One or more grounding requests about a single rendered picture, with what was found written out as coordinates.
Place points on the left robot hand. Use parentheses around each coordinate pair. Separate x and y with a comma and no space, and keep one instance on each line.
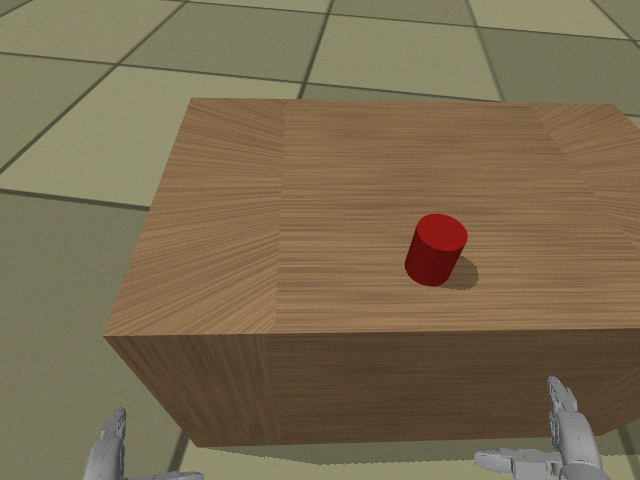
(106,458)

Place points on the right robot hand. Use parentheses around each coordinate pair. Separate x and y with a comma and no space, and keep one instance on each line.
(572,438)

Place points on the right robot arm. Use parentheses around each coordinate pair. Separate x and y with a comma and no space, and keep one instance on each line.
(580,471)

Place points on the can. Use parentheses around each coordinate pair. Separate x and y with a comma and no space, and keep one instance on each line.
(435,248)

